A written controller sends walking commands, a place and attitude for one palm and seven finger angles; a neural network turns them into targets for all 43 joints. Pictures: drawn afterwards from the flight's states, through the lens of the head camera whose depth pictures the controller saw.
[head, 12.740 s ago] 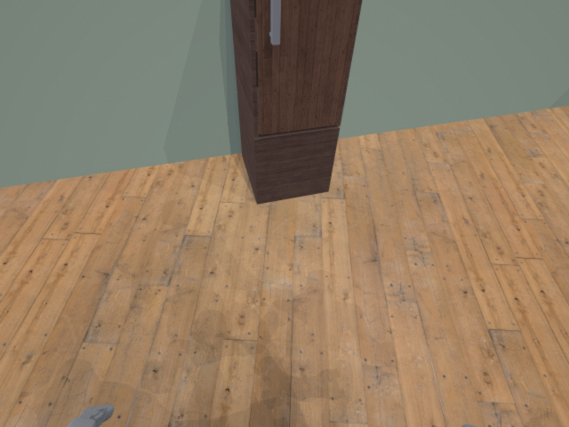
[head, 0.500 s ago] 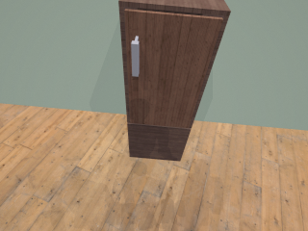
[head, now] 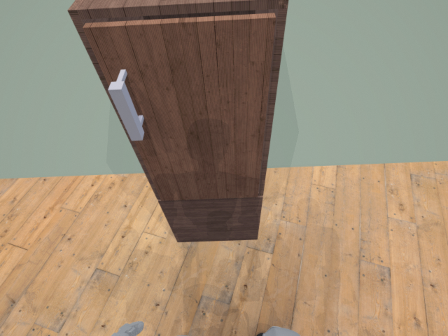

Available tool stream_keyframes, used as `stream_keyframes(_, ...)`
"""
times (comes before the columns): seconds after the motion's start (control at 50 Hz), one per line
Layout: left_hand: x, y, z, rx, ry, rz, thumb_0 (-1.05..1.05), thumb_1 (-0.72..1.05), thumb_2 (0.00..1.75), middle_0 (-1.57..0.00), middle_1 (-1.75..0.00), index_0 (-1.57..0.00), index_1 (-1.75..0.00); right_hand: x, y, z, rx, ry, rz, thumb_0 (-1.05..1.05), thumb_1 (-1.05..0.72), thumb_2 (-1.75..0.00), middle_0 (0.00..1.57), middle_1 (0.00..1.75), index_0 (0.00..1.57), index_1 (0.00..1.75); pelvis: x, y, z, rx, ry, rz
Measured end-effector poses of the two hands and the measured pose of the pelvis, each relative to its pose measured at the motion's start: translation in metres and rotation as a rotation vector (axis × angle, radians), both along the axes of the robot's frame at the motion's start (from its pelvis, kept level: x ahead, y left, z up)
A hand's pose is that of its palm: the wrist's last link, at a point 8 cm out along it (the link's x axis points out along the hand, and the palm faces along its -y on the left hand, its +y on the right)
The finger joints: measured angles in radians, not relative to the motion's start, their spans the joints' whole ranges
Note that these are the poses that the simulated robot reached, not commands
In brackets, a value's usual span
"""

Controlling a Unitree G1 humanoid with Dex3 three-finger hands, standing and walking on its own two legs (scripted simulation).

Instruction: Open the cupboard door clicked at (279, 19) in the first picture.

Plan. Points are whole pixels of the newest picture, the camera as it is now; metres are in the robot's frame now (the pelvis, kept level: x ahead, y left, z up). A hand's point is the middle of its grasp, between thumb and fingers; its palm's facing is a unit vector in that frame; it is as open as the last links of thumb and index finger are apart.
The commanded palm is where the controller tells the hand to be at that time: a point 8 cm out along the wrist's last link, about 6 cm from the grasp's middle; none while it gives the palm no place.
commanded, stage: come to a stop and stand still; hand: left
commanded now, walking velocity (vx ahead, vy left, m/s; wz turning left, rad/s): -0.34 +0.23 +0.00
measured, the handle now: (130, 106) +0.54 +0.20 +0.11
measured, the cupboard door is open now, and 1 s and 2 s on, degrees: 0 0 0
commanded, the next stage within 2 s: look again from close up in 1.20 s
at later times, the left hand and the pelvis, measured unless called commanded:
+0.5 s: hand out of the picture -0.03 +0.26 -0.17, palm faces +0.11 -0.97 -0.22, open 7.4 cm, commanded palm none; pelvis -0.05 +0.05 +0.01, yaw +1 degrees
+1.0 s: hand out of the picture -0.08 +0.21 -0.16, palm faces +0.02 -0.98 -0.19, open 7.3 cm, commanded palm none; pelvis -0.09 +0.04 +0.01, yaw +0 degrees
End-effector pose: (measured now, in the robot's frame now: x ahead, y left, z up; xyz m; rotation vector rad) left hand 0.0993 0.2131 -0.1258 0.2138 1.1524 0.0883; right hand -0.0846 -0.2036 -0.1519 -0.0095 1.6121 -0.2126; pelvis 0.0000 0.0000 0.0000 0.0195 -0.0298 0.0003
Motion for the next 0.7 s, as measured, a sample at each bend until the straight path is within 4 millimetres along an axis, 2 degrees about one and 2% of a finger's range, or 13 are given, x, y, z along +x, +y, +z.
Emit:
stream_keyframes(0.08, -0.005, 0.007, 0.008, 0.030, -0.001, 0.063, -0.02, 0.93, 0.90, -0.21, -0.30, -0.20, -0.30, 0.054, -0.016, -0.002, -0.018, -0.095, 0.059, 0.01, -0.91, -0.90, 0.20, 0.30, 0.20, 0.30, -0.001, -0.002, 0.005, 0.008, 0.006, 0.012)
stream_keyframes(0.18, -0.027, 0.026, 0.010, 0.056, 0.024, 0.099, -0.01, 0.92, 0.90, -0.21, -0.30, -0.20, -0.30, 0.115, -0.026, 0.002, -0.054, -0.246, 0.125, 0.00, -0.92, -0.90, 0.20, 0.30, 0.20, 0.30, -0.012, 0.005, 0.006, 0.015, 0.011, 0.016)
stream_keyframes(0.24, -0.044, 0.041, 0.007, 0.062, 0.039, 0.115, -0.01, 0.92, 0.90, -0.21, -0.30, -0.20, -0.30, 0.138, -0.024, 0.009, -0.076, -0.329, 0.158, 0.00, -0.92, -0.90, 0.20, 0.30, 0.20, 0.30, -0.021, 0.013, 0.005, 0.014, 0.014, 0.017)
stream_keyframes(0.3, -0.064, 0.058, 0.000, 0.056, 0.050, 0.133, 0.00, 0.91, 0.90, -0.21, -0.30, -0.20, -0.30, 0.149, -0.015, 0.018, -0.098, -0.392, 0.190, 0.00, -0.92, -0.90, 0.20, 0.30, 0.20, 0.30, -0.031, 0.023, 0.002, 0.007, 0.017, 0.017)
stream_keyframes(0.38, -0.093, 0.081, -0.018, 0.027, 0.079, 0.162, 0.00, 0.91, 0.90, -0.20, -0.30, -0.20, -0.30, 0.141, 0.003, 0.024, -0.131, -0.435, 0.212, 0.00, -0.92, -0.90, 0.20, 0.30, 0.20, 0.30, -0.042, 0.042, -0.005, -0.009, 0.014, 0.018)
stream_keyframes(0.48, -0.130, 0.092, -0.014, 0.001, 0.156, 0.191, 0.00, 0.91, 0.90, -0.20, -0.30, -0.20, -0.30, 0.106, 0.028, 0.034, -0.120, -0.366, 0.219, 0.00, -0.91, -0.90, 0.20, 0.30, 0.20, 0.30, -0.048, 0.053, 0.008, -0.021, 0.012, 0.023)
stream_keyframes(0.6, -0.169, 0.088, -0.008, 0.002, 0.246, 0.183, 0.00, 0.91, 0.90, -0.20, -0.30, -0.19, -0.30, 0.077, 0.036, 0.027, -0.101, -0.311, 0.184, 0.01, -0.93, -0.90, 0.21, 0.30, 0.20, 0.30, -0.054, 0.059, 0.011, -0.004, 0.027, 0.003)
stream_keyframes(0.7, -0.182, 0.073, -0.004, 0.015, 0.280, 0.151, 0.00, 0.91, 0.90, -0.20, -0.30, -0.19, -0.30, 0.050, 0.034, 0.012, -0.069, -0.282, 0.126, 0.01, -0.93, -0.90, 0.21, 0.30, 0.20, 0.30, -0.063, 0.056, 0.009, 0.001, 0.019, -0.011)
